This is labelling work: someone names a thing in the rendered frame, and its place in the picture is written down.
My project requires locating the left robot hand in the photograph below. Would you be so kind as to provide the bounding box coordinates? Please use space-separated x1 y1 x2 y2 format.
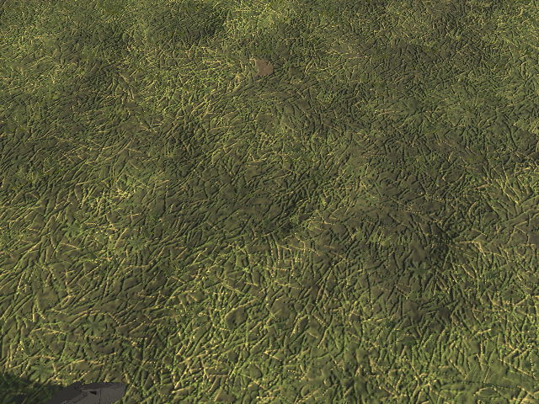
44 381 125 404

